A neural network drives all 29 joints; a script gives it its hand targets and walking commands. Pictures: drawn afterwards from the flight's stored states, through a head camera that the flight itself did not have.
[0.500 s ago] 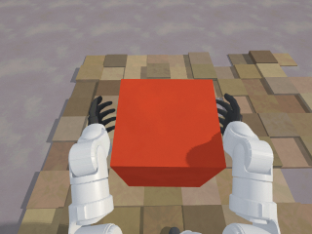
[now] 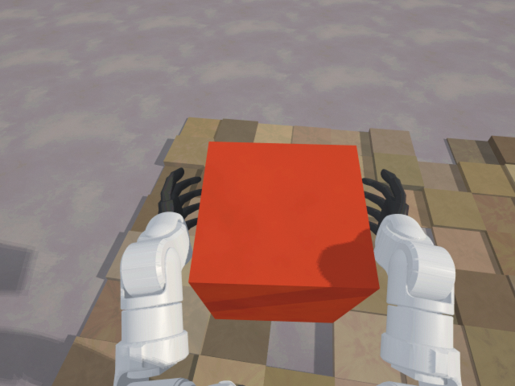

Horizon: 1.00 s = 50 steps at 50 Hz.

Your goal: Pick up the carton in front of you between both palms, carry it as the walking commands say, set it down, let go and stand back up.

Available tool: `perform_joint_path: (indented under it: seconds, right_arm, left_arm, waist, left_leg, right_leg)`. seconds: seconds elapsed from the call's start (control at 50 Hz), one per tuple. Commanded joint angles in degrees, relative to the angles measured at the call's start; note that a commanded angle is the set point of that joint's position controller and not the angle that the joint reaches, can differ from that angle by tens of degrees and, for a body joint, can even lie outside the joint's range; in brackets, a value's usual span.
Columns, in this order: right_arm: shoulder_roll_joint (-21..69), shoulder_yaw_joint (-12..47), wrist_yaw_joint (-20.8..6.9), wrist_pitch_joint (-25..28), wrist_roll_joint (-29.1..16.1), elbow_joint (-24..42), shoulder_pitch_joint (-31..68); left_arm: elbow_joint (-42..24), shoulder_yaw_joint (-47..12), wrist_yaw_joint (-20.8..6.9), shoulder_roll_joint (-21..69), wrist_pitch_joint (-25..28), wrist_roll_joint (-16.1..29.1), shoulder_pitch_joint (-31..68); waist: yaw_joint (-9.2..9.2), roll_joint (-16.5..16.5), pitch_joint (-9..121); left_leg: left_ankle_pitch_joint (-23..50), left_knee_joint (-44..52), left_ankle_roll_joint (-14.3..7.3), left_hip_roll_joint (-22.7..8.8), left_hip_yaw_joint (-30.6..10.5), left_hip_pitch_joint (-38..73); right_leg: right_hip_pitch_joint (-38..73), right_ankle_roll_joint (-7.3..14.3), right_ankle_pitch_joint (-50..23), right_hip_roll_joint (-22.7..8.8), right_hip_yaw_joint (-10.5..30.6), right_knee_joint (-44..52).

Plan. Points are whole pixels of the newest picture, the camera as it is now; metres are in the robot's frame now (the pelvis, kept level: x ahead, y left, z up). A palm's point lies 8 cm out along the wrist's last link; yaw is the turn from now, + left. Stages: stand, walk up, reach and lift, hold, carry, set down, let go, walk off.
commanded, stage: carry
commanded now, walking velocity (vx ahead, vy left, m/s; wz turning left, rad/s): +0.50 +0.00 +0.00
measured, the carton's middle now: (277, 242) +0.33 +0.01 +0.04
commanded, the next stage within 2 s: none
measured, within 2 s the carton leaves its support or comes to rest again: neither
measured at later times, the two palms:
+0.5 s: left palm (239, 123) +0.53 +0.09 +0.12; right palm (402, 134) +0.53 -0.21 +0.10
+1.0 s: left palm (255, 61) +0.92 +0.09 +0.05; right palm (364, 61) +0.92 -0.22 +0.05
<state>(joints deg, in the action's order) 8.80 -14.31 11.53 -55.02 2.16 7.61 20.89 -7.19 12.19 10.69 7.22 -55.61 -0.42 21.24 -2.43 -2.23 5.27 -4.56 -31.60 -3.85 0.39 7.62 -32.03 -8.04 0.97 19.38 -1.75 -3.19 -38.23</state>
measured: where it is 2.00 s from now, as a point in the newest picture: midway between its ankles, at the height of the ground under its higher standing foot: (292, 176)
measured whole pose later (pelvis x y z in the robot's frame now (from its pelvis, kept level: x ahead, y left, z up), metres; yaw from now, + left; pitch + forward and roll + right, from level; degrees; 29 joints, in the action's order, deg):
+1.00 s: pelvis +0.60 -0.06 -0.02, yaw +0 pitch +6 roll +3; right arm 9.6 -14.0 10.3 -54.4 1.6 3.5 20.8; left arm -7.9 13.9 10.1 8.7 -55.3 -0.8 17.2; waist 1.1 -2.9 3.4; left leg -21.6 -30.7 -0.5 0.8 10.2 -30.7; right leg -9.9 1.2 16.9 -4.8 -4.2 -48.0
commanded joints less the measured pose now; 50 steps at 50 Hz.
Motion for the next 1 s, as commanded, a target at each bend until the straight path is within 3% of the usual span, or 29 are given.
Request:
perform_joint_path:
  seconds: [0.0, 0.04, 0.06, 0.1, 0.16, 0.24, 0.28, 0.3, 0.4, 0.42, 0.44, 0.46, 0.48, 0.5, 0.52, 0.54, 0.58, 0.64, 0.66, 0.7, 0.74, 0.8, 0.82, 0.86, 0.9, 0.92, 0.94, 0.96, 0.98]
  right_arm:
    - [35.8, 32.7, 0.0, -2.4, -6.5, 3.0, 16.5]
    - [40.5, 36.7, -1.3, -3.0, -8.9, 9.8, 16.3]
    - [43.9, 39.2, -2.3, -3.0, -10.5, 12.4, 16.0]
    - [47.0, 41.7, -3.8, -2.9, -12.4, 16.9, 13.3]
    - [46.9, 43.4, -4.7, -4.1, -14.1, 23.6, 7.8]
    - [43.1, 44.5, -5.6, -6.6, -14.7, 27.8, 0.7]
    - [40.2, 44.1, -5.5, -7.8, -13.9, 28.3, -2.0]
    - [38.6, 43.6, -5.3, -8.5, -13.1, 28.3, -2.6]
    - [30.1, 40.0, -2.0, -11.2, -9.1, 26.1, -2.2]
    - [28.4, 39.2, -1.1, -11.6, -8.7, 25.3, -0.8]
    - [26.8, 38.6, -0.2, -11.9, -8.4, 24.3, 0.6]
    - [24.4, 38.2, 0.5, -12.0, -8.9, 23.8, 2.3]
    - [23.7, 38.4, 0.8, -12.2, -9.7, 24.0, 5.5]
    - [25.1, 38.6, 0.8, -12.3, -10.3, 23.1, 9.3]
    - [27.9, 38.9, 0.9, -11.8, -11.3, 21.3, 12.2]
    - [29.4, 37.9, 1.0, -11.0, -11.2, 19.8, 14.2]
    - [31.2, 35.1, 1.5, -9.2, -8.9, 14.1, 17.8]
    - [33.1, 32.8, 1.8, -6.7, -5.4, 6.0, 21.5]
    - [33.6, 32.1, 1.8, -5.9, -4.8, 3.5, 22.4]
    - [35.4, 31.0, 1.4, -4.3, -4.2, -0.9, 24.5]
    - [37.4, 30.4, 0.7, -3.0, -4.2, -4.1, 26.6]
    - [40.5, 30.6, -0.3, -1.3, -4.8, -6.3, 29.2]
    - [41.2, 31.0, -0.6, -0.9, -5.1, -6.2, 29.2]
    - [42.2, 31.8, -1.0, -0.4, -5.8, -4.8, 29.2]
    - [42.7, 32.9, -1.4, -0.2, -6.5, -2.8, 27.2]
    - [42.7, 33.4, -1.3, 0.1, -6.6, -2.1, 26.7]
    - [42.8, 34.0, -1.2, 0.3, -7.1, -1.2, 24.4]
    - [43.5, 35.5, -1.3, 0.8, -8.1, 0.4, 20.5]
    - [44.3, 36.2, -1.2, 1.4, -9.0, 1.5, 15.6]
  left_arm:
    - [-8.2, -35.6, -0.6, 40.5, -2.3, 10.2, 22.9]
    - [-10.9, -35.9, -1.2, 43.7, -2.7, 10.3, 20.0]
    - [-12.6, -35.9, -1.4, 44.7, -2.8, 9.7, 17.7]
    - [-16.8, -37.1, -1.9, 45.7, -3.0, 8.2, 12.9]
    - [-20.8, -37.5, -2.3, 48.4, -3.6, 7.1, 3.3]
    - [-26.4, -38.6, -2.5, 45.2, -5.5, 6.7, -3.4]
    - [-28.4, -39.5, -2.7, 42.2, -6.9, 7.3, -4.3]
    - [-29.0, -39.9, -2.8, 40.6, -7.6, 7.7, -4.5]
    - [-28.4, -37.7, -1.5, 29.7, -10.4, 9.3, -2.5]
    - [-27.0, -36.4, -0.9, 27.6, -10.8, 9.3, -2.3]
    - [-25.0, -34.8, -0.3, 25.6, -10.9, 8.8, -2.3]
    - [-23.1, -33.4, 0.3, 25.1, -10.9, 8.6, -1.1]
    - [-21.5, -32.0, 0.8, 23.8, -10.7, 8.4, 0.5]
    - [-20.5, -31.4, 1.1, 25.0, -10.5, 8.8, 2.1]
    - [-20.6, -31.1, 1.1, 26.0, -10.0, 9.5, 6.5]
    - [-19.8, -31.5, 0.9, 28.3, -9.2, 10.0, 9.1]
    - [-16.3, -31.5, 0.2, 31.1, -7.4, 10.1, 16.8]
    - [-9.2, -30.8, 0.2, 32.6, -4.4, 8.5, 22.6]
    - [-6.6, -30.3, 0.3, 33.2, -3.7, 7.7, 23.5]
    - [-2.4, -29.7, 0.5, 34.8, -2.4, 6.2, 25.6]
    - [0.5, -29.5, 0.4, 37.1, -1.4, 5.3, 27.7]
    - [3.0, -29.9, 0.1, 40.2, 0.0, 4.9, 29.0]
    - [3.4, -30.2, 0.0, 41.0, 0.4, 4.9, 28.8]
    - [2.9, -31.0, -0.2, 42.5, 1.0, 5.0, 27.7]
    - [0.9, -32.3, -0.3, 43.9, 1.3, 5.4, 25.8]
    - [-1.1, -33.0, -0.5, 44.5, 1.2, 5.5, 25.0]
    - [-3.3, -33.9, -0.8, 44.4, 1.2, 5.9, 23.0]
    - [-6.9, -34.7, -1.1, 44.1, 1.4, 6.7, 21.6]
    - [-10.0, -35.6, -1.4, 44.4, 1.3, 8.0, 19.4]
  waist:
    - [4.81, 19.6, 29.0]
    - [4.75, 5.9, 25.1]
    - [4.22, 3.2, 22.1]
    - [3.55, 6.0, 21.4]
    - [3.71, 7.9, 19.7]
    - [3.63, 11.6, 16.0]
    - [3.63, 11.8, 13.6]
    - [3.59, 11.2, 11.4]
    - [3.59, 9.3, 3.3]
    - [2.39, 7.9, 3.6]
    - [0.76, 4.5, 5.7]
    - [0.61, -0.3, 5.5]
    - [0.84, -13.0, 7.7]
    - [-1.42, -17.6, 5.7]
    - [-0.49, -15.7, 8.2]
    - [0.09, -10.2, 8.9]
    - [1.23, -3.3, 8.5]
    - [0.95, -6.0, 9.5]
    - [0.76, -4.7, 9.7]
    - [0.21, -2.0, 9.3]
    - [-0.20, -0.8, 8.5]
    - [-1.10, -3.2, 6.8]
    - [-1.30, -4.9, 7.3]
    - [-1.67, -4.7, 7.8]
    - [0.00, -5.4, 9.0]
    - [1.78, -1.3, 13.8]
    - [5.27, 2.7, 21.6]
    - [8.85, 6.6, 29.9]
    - [8.43, 18.0, 32.2]
  left_leg:
    - [17.3, 8.8, -13.5, -23.1, -40.6, 52.9]
    - [21.4, 8.9, -10.9, -21.3, -32.2, 49.3]
    - [18.9, 11.8, -8.9, -20.1, -28.9, 43.8]
    - [13.9, 15.2, -6.6, -18.5, -23.8, 40.9]
    - [12.0, 18.3, -7.0, -17.6, -17.4, 38.5]
    - [15.1, 19.1, -3.7, -13.8, -8.9, 35.6]
    - [14.3, 18.6, -2.8, -12.9, -6.0, 34.3]
    - [12.9, 18.5, -2.7, -13.1, -6.0, 34.9]
    - [1.9, 11.7, -1.2, -14.2, -5.4, 29.4]
    - [3.9, 6.3, -0.2, -13.2, -4.3, 26.6]
    - [7.2, -4.3, 0.9, -9.8, -1.7, 24.3]
    - [0.8, -14.7, 3.1, -5.2, 1.6, 16.6]
    - [-12.8, -29.4, 6.0, -0.1, 2.5, 3.3]
    - [-27.0, -37.5, 4.9, 1.5, -1.5, -3.1]
    - [-26.9, -44.8, 3.4, -0.6, -5.4, -7.2]
    - [-24.7, -47.3, 2.3, -2.9, -6.6, -8.3]
    - [-19.7, -43.4, 1.0, -5.5, -6.9, -7.6]
    - [-12.0, -44.1, 0.9, -5.7, -4.9, -10.8]
    - [-9.8, -44.2, 1.2, -6.2, -4.9, -13.8]
    - [-8.0, -43.0, 1.9, -7.1, -5.1, -20.0]
    - [-6.2, -36.6, 2.3, -7.2, -4.1, -22.4]
    - [1.5, -21.4, 1.8, -5.5, -1.5, -18.9]
    - [4.0, -16.5, 1.1, -4.7, -0.2, -16.6]
    - [9.0, -6.3, -0.4, -2.5, 2.5, -9.7]
    - [7.8, 0.9, -1.5, 0.6, 4.3, -0.4]
    - [10.6, 3.1, -2.1, 4.3, 7.9, 10.5]
    - [19.2, 5.3, -4.1, 2.0, 5.1, 32.5]
    - [24.2, 4.7, -7.9, -7.0, -7.9, 56.0]
    - [38.1, 2.7, -11.9, -16.6, -23.3, 66.3]
  right_leg:
    - [-32.4, -2.1, 9.0, 5.2, 3.2, -35.2]
    - [-36.0, -0.8, 5.2, -0.2, 5.9, -33.7]
    - [-33.7, -0.8, 2.4, -2.2, 5.9, -27.5]
    - [-29.5, -1.2, 0.3, -3.1, 4.8, -18.7]
    - [-25.5, -1.9, 0.9, -2.0, 1.2, -5.8]
    - [-20.8, -2.0, -12.3, -0.9, -3.1, 6.1]
    - [-18.9, -2.0, -17.6, -0.9, -4.5, 7.7]
    - [-20.7, -2.1, -21.7, -2.2, -2.9, 9.1]
    - [-15.0, -0.8, -21.6, -3.5, -4.2, 14.8]
    - [-8.6, -0.6, -21.6, -2.7, -6.2, 16.3]
    - [-0.8, -0.5, -18.2, -0.8, -8.9, 16.9]
    - [4.9, -1.3, -14.9, -2.9, -3.4, 18.1]
    - [12.6, 3.9, -17.6, -15.7, 18.6, 20.8]
    - [12.3, 7.1, -27.1, -18.6, 25.7, 22.2]
    - [13.5, 9.8, -20.9, -20.0, 27.0, 21.4]
    - [10.2, 9.7, -13.3, -18.4, 24.4, 21.6]
    - [2.9, 7.5, -4.8, -15.0, 16.6, 23.2]
    - [1.0, 9.9, -0.9, -15.0, 13.8, 25.3]
    - [2.2, 10.5, -1.9, -15.1, 13.5, 25.1]
    - [5.4, 12.2, -7.4, -16.0, 13.4, 24.3]
    - [7.6, 12.3, -14.5, -14.4, 10.8, 23.4]
    - [8.6, 10.6, -31.2, -10.0, 4.1, 20.5]
    - [9.7, 10.1, -35.5, -9.1, 2.4, 19.4]
    - [10.8, 9.1, -40.3, -8.6, 0.9, 19.8]
    - [12.2, 7.2, -51.8, -8.5, -0.8, 16.3]
    - [12.8, 5.0, -60.3, -5.4, -3.3, 4.9]
    - [1.3, 0.8, -59.5, -4.5, -4.3, -10.9]
    - [-18.3, -2.9, -33.2, -3.0, -2.4, -27.4]
    - [-35.6, -3.8, 8.4, 4.2, -0.2, -41.5]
